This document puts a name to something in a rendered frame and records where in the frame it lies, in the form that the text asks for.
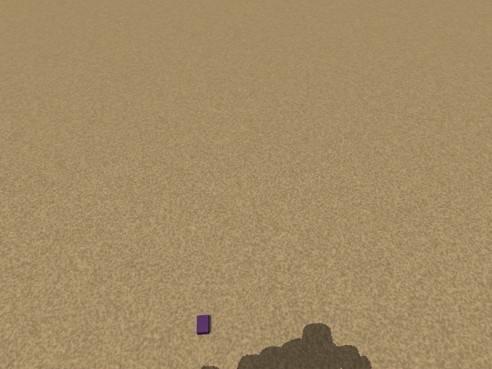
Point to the small box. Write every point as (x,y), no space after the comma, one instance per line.
(202,324)

